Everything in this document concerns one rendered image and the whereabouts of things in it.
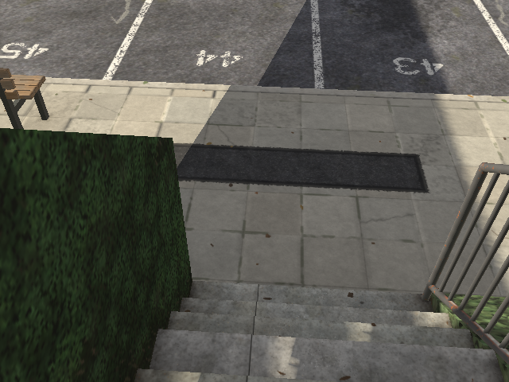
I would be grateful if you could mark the stairs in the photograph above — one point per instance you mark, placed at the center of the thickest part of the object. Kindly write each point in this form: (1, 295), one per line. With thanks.
(238, 332)

